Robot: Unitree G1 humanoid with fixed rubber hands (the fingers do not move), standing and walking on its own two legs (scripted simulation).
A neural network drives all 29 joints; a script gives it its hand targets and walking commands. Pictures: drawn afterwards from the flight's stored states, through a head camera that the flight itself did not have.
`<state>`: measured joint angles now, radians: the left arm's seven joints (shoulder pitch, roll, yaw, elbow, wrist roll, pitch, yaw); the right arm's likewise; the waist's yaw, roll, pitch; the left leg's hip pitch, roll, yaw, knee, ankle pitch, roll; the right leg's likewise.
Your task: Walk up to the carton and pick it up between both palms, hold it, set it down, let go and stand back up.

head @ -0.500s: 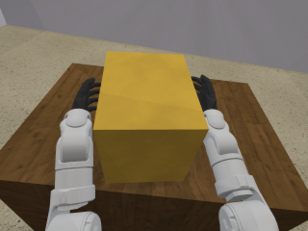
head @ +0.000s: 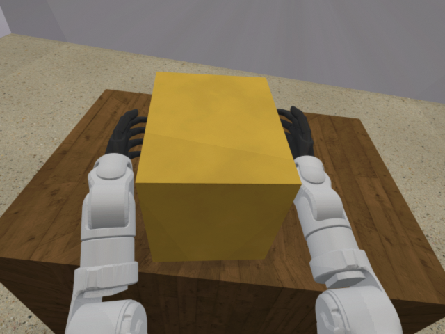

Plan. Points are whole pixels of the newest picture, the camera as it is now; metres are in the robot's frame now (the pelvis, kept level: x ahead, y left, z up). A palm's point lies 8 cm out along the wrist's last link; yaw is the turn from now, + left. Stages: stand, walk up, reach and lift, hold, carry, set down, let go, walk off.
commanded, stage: hold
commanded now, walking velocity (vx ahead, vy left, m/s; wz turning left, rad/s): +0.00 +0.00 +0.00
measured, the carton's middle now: (211, 166) +0.39 +0.01 +0.12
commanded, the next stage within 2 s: none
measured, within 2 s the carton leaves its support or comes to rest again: neither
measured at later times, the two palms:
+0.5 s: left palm (118, 156) +0.35 +0.16 +0.18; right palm (300, 153) +0.36 -0.14 +0.18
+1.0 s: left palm (118, 155) +0.36 +0.16 +0.18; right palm (299, 152) +0.36 -0.14 +0.18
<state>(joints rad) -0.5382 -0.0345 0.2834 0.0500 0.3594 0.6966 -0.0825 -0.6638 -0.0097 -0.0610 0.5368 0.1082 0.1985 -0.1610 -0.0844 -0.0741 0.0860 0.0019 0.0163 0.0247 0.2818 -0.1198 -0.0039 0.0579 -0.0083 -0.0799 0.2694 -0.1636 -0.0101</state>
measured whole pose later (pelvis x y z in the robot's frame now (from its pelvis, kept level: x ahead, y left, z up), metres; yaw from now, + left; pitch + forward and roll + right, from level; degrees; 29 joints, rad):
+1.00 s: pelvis +0.00 +0.00 +0.00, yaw +0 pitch -10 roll +0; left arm -0.53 -0.03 0.28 0.03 0.36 0.70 -0.08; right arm -0.66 -0.01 -0.06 0.52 0.11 0.20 -0.16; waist -0.09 -0.07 0.08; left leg 0.00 0.02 0.02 0.29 -0.12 0.00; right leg 0.07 -0.01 -0.08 0.27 -0.17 -0.01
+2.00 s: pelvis +0.00 +0.00 +0.00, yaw +0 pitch -10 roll +0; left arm -0.54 -0.03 0.29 0.05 0.36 0.70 -0.08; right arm -0.67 -0.01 -0.06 0.53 0.10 0.21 -0.16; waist -0.08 -0.07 0.09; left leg 0.00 0.01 0.02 0.28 -0.12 0.00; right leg 0.06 -0.01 -0.08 0.27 -0.16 -0.01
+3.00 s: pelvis +0.00 +0.00 +0.00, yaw +0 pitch -9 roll +0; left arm -0.54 -0.03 0.29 0.04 0.36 0.70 -0.09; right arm -0.67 0.00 -0.06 0.53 0.11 0.20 -0.16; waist -0.09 -0.07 0.07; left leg 0.00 0.02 0.02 0.28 -0.12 0.00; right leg 0.06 -0.01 -0.08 0.27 -0.16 -0.01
